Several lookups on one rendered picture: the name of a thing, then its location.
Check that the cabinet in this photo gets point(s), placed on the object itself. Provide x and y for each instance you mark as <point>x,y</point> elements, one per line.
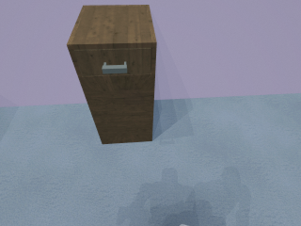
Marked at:
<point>121,105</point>

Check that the drawer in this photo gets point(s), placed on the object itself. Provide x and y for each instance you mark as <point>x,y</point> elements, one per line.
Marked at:
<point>91,61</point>

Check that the handle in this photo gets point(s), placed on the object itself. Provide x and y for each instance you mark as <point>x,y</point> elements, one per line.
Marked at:
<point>107,69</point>

